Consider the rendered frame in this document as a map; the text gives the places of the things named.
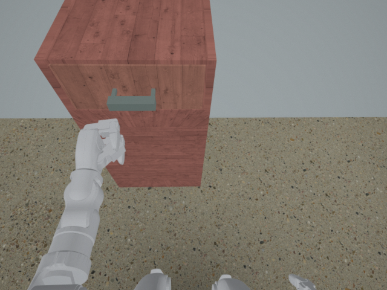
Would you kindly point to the robot left hand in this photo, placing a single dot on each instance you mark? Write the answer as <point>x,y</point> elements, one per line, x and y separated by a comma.
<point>90,145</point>

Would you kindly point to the robot left thigh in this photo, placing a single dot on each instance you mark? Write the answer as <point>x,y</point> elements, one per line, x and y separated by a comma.
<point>154,281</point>

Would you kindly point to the left robot forearm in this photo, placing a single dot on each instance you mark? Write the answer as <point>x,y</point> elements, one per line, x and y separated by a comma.
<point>68,259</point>

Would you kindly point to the robot right hand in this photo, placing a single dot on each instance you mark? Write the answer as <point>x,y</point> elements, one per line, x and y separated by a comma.
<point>300,283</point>

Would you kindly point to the drawer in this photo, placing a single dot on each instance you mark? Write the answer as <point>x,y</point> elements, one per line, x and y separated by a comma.
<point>89,85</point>

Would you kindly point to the left robot shin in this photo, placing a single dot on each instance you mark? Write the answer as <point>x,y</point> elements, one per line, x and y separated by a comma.
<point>156,271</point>

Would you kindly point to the cabinet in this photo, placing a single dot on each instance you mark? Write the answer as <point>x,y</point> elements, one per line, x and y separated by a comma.
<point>166,147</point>

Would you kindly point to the handle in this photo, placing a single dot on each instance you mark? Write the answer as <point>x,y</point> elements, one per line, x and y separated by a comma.
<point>131,103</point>

